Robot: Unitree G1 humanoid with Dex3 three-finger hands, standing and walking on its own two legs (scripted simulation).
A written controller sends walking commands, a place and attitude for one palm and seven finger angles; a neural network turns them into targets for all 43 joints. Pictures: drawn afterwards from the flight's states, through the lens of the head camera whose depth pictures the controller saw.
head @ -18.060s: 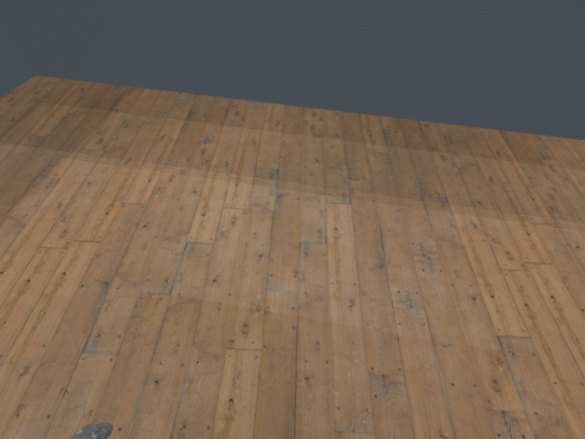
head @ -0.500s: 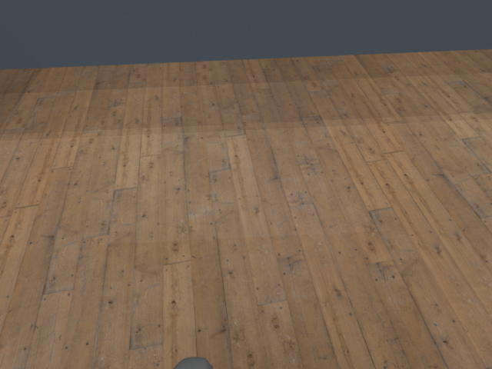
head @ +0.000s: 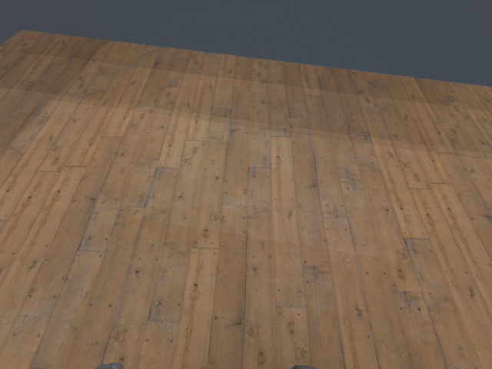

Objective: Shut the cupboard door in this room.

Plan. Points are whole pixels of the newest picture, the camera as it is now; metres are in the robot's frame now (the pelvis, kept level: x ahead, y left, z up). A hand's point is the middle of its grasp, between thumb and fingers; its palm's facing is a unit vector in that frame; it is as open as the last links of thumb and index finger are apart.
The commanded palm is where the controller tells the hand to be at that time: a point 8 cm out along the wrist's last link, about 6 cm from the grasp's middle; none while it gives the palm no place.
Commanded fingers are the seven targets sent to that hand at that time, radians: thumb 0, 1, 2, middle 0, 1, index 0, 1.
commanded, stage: turn or walk to find it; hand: left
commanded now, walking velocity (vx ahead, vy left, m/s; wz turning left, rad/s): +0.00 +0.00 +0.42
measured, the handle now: out of the picture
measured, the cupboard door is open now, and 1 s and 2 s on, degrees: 93 93 93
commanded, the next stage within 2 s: stand and wait in 0.70 s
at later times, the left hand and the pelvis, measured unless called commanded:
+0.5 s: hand out of the picture -0.03 +0.19 -0.18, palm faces +0.26 -0.94 -0.23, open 7.4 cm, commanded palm none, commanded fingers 0.00 0.90 0.90 -0.20 -0.30 -0.20 -0.30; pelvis -0.02 -0.01 -0.01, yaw +15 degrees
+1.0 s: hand out of the picture -0.03 +0.19 -0.17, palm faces +0.29 -0.92 -0.25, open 7.4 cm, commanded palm none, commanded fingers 0.00 0.90 0.90 -0.20 -0.30 -0.20 -0.30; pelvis -0.03 -0.01 -0.01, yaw +16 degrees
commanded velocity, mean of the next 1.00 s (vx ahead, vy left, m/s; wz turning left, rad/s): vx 0.00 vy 0.00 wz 0.14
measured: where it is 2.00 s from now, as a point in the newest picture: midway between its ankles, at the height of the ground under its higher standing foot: outside the picture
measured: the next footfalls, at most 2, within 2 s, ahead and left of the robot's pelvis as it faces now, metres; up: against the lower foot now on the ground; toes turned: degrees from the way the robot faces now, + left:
right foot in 0.10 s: +0.04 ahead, -0.13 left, +0.00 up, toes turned -1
left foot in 0.54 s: -0.04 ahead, +0.12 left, +0.00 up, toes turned +20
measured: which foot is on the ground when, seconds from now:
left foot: down 0.00-0.10, up 0.12-0.52, down 0.54-0.98, up 1.00-1.00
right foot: up 0.00-0.08, down 0.10-0.54, up 0.56-0.94, down 0.96-1.00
